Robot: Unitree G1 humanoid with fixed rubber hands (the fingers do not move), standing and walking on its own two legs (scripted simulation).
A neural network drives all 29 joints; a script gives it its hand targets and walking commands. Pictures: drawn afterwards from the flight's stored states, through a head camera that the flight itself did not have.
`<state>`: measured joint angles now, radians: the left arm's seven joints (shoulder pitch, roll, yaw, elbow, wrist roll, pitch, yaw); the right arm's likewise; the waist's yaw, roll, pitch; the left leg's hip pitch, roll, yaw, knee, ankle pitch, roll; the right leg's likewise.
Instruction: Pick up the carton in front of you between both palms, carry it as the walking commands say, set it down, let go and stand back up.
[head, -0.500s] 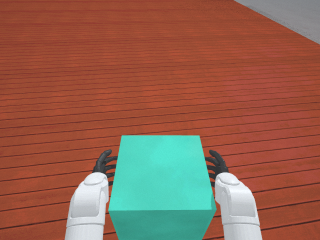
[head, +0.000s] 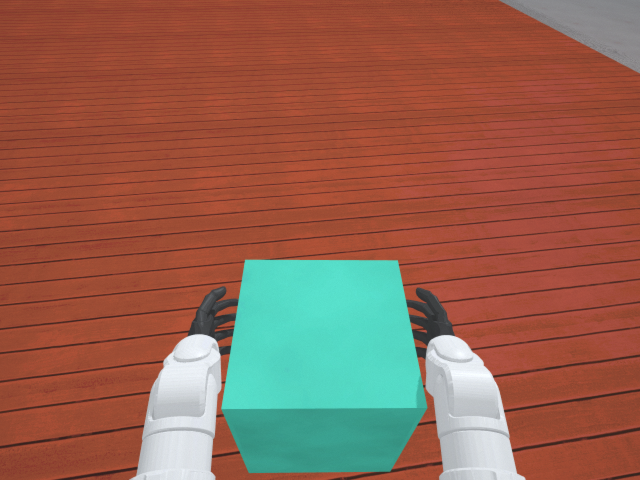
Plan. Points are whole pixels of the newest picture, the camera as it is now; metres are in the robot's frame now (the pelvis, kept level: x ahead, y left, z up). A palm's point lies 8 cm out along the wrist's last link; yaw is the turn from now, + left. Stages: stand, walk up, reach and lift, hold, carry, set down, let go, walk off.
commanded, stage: carry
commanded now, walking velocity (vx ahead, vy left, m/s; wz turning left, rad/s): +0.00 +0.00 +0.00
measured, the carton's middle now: (320, 370) +0.30 +0.00 -0.04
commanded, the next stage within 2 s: hold in 0.18 s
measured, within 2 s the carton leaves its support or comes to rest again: neither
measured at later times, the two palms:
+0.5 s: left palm (213, 352) +0.28 +0.13 +0.05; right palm (460, 373) +0.25 -0.16 +0.05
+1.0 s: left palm (190, 360) +0.26 +0.16 +0.06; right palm (444, 368) +0.25 -0.14 +0.06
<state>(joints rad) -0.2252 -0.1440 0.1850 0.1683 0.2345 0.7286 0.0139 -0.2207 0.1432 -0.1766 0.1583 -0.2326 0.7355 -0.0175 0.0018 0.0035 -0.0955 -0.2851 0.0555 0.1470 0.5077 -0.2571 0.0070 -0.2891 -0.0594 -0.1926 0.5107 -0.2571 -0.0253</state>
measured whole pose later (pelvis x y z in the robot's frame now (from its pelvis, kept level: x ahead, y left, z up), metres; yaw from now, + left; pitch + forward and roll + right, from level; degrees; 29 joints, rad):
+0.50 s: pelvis -0.02 +0.01 +0.01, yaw -4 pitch -8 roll +0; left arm -0.26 -0.15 0.21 0.22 0.27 0.71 -0.01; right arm -0.23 0.15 -0.20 0.19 -0.25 0.73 -0.01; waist 0.00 0.01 0.07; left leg -0.05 0.01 0.03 0.39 -0.21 0.01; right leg -0.08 -0.01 -0.06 0.38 -0.17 -0.02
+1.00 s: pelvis -0.04 +0.02 +0.00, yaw -2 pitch -10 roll +0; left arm -0.33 -0.17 0.30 0.34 0.32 0.70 -0.02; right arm -0.33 0.17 -0.29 0.32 -0.33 0.72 0.02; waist 0.00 0.01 0.05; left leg -0.05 -0.02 0.00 0.44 -0.21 0.02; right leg -0.07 0.00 -0.01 0.43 -0.18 -0.01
